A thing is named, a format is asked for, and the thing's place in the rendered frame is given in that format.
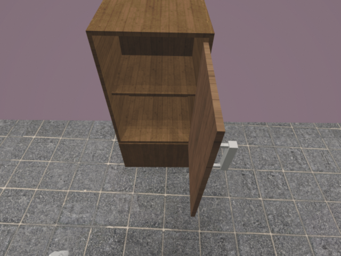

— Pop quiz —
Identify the cupboard door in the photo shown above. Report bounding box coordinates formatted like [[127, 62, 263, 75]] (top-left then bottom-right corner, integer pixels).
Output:
[[188, 42, 225, 217]]

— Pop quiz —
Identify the handle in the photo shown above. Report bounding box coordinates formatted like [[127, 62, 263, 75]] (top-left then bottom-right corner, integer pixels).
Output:
[[213, 141, 238, 171]]

